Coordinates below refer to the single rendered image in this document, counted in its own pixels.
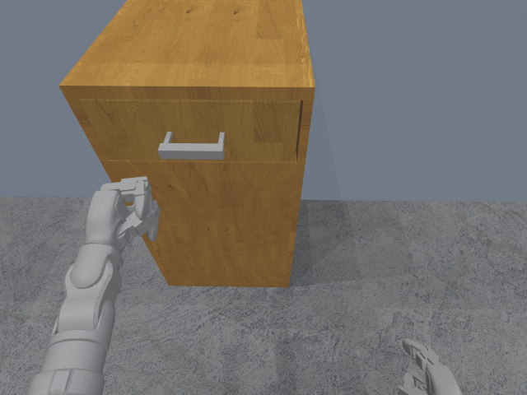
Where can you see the drawer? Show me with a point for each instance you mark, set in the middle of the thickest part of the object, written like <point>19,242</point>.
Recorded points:
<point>255,130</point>

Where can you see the left robot hand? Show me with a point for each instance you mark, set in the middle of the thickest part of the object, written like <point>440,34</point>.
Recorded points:
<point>110,221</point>

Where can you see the left robot forearm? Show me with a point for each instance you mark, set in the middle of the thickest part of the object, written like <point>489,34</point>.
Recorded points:
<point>75,355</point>

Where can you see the right robot hand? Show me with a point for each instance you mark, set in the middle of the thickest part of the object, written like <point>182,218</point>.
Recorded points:
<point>439,379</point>

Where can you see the cabinet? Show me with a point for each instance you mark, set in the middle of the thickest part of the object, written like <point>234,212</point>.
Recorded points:
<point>222,223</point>

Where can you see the handle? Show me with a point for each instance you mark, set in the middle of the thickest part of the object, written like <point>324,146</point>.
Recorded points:
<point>192,151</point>

